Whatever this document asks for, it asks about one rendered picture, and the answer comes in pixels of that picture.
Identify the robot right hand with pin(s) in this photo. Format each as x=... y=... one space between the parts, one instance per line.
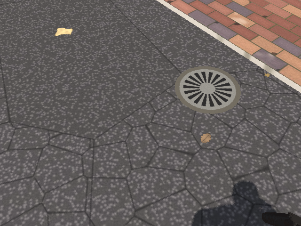
x=281 y=219

